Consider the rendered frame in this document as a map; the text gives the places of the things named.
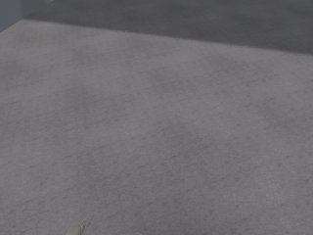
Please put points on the left robot hand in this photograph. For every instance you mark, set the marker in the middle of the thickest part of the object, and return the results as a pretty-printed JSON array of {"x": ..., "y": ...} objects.
[{"x": 79, "y": 226}]

